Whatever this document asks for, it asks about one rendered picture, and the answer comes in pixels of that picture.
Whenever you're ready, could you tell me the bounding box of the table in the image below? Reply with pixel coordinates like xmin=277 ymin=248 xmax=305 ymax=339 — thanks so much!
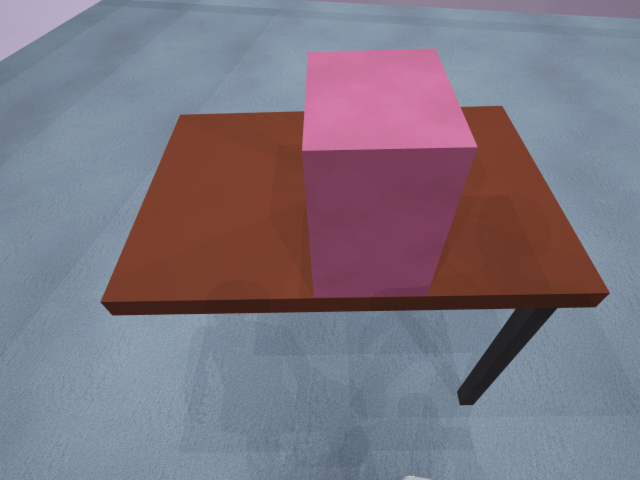
xmin=101 ymin=106 xmax=610 ymax=405

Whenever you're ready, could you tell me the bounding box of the carton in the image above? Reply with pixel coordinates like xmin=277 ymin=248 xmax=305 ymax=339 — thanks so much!
xmin=302 ymin=48 xmax=478 ymax=297

